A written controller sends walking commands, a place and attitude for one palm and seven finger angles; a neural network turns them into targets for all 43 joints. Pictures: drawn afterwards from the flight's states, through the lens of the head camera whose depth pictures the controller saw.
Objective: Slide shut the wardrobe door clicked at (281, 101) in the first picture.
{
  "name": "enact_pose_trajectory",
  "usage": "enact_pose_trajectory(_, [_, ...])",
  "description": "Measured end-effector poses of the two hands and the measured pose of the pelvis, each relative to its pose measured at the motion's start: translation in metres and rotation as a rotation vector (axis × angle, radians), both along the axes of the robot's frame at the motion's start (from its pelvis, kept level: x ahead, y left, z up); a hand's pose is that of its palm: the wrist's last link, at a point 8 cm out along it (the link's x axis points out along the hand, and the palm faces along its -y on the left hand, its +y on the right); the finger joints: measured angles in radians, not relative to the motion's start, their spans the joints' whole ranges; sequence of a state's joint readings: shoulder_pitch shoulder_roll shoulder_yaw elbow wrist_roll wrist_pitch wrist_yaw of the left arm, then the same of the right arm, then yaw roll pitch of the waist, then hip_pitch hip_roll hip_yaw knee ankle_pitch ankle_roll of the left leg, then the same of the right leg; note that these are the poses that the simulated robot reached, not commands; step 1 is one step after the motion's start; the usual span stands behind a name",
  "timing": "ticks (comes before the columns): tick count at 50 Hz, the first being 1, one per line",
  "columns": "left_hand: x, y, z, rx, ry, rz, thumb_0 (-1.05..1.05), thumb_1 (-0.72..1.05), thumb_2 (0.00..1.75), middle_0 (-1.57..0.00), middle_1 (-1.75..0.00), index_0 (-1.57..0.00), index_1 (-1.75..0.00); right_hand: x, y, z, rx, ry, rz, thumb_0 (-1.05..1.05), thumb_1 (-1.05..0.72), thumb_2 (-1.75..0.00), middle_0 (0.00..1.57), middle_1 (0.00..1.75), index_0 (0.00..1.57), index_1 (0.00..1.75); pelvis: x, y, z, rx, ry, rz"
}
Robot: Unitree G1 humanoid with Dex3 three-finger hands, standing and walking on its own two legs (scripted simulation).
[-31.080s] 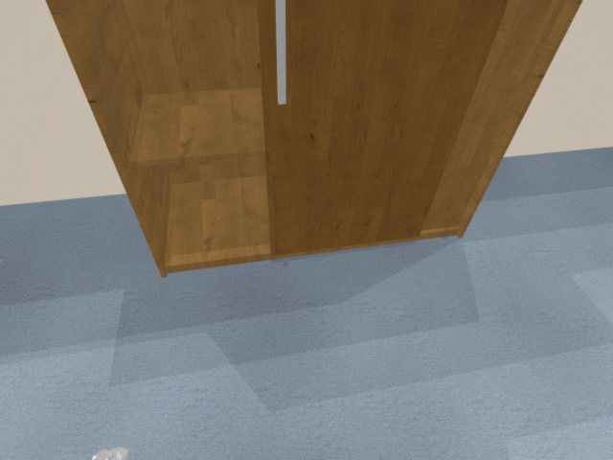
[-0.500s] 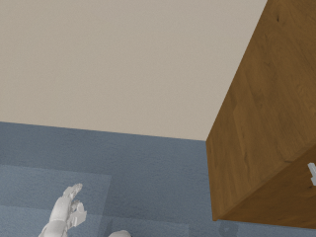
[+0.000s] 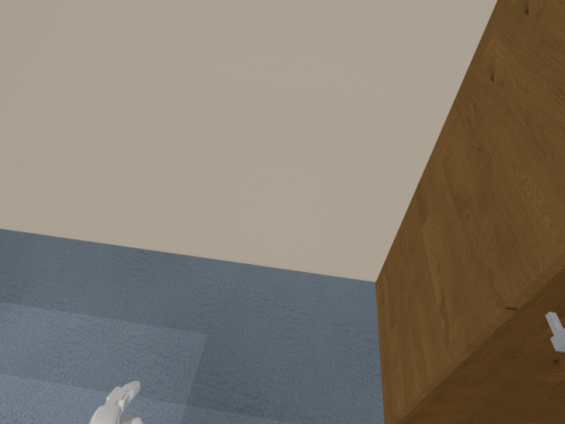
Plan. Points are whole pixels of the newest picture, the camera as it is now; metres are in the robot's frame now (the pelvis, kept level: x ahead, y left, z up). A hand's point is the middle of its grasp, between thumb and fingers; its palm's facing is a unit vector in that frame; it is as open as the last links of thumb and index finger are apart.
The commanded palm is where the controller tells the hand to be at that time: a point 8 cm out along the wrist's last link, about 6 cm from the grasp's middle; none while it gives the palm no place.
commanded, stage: stop walking and hold the door there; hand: right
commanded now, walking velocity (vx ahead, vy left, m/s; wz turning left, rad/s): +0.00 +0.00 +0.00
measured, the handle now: out of the picture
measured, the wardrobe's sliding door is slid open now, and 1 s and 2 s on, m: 0.00 0.00 0.00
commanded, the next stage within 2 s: none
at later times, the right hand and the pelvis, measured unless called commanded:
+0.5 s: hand out of the picture +0.26 -0.39 +0.12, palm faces +0.62 +0.69 -0.38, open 5.7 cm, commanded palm +0.20 -0.42 +0.11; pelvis -0.01 -0.03 -0.01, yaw -4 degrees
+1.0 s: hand out of the picture +0.26 -0.39 +0.11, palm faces +0.42 +0.87 -0.26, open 5.3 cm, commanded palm +0.21 -0.43 +0.11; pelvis -0.06 -0.13 -0.01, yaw -5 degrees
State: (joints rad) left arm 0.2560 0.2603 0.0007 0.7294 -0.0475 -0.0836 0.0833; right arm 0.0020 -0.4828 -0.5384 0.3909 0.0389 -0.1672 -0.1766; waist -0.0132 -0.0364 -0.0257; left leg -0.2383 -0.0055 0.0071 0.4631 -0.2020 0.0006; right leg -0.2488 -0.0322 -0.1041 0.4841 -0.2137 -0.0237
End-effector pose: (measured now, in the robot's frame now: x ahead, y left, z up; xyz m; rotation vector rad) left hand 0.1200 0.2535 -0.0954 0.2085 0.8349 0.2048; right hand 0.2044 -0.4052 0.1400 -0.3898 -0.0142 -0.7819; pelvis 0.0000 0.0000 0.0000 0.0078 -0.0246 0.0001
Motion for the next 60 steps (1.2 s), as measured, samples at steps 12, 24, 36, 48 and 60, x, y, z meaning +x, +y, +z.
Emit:
enact_pose_trajectory(12, [0.021,0.002,0.008,0.001,-0.048,-0.024,0.01,0.90,0.90,-0.20,-0.30,-0.20,-0.30,0.000,0.001,0.001,0.005,0.008,-0.016,-0.18,-0.62,-0.80,0.44,1.38,0.30,1.38,0.002,0.003,0.002,0.000,0.015,0.001])
enact_pose_trajectory(24, [0.032,-0.010,-0.003,0.028,-0.003,-0.045,0.01,0.90,0.90,-0.20,-0.30,-0.20,-0.30,0.002,-0.010,-0.005,-0.042,0.023,0.080,-0.27,-0.61,-0.82,0.45,1.40,0.38,1.39,-0.006,-0.023,-0.006,0.006,0.030,-0.054])
enact_pose_trajectory(36, [0.015,-0.091,-0.014,-0.079,-0.036,-0.091,0.01,0.90,0.90,-0.20,-0.30,-0.20,-0.30,0.004,-0.012,-0.010,-0.004,-0.024,0.174,-0.25,-0.66,-0.81,0.45,1.40,0.37,1.40,-0.037,-0.060,-0.012,-0.021,0.007,-0.035])
enact_pose_trajectory(48, [-0.023,-0.126,-0.016,-0.013,0.115,-0.137,0.01,0.90,0.90,-0.20,-0.30,-0.20,-0.30,0.008,-0.022,-0.013,0.030,-0.067,0.339,-0.22,-0.67,-0.81,0.45,1.40,0.40,1.40,-0.055,-0.111,-0.004,-0.071,0.023,-0.089])
enact_pose_trajectory(60, [-0.021,-0.235,-0.024,-0.098,0.035,-0.147,0.01,0.91,0.90,-0.20,-0.30,-0.20,-0.29,0.013,-0.029,-0.021,0.104,-0.157,0.501,-0.16,-0.71,-0.79,0.44,1.43,0.41,1.40,-0.076,-0.176,-0.018,-0.037,-0.005,-0.084])
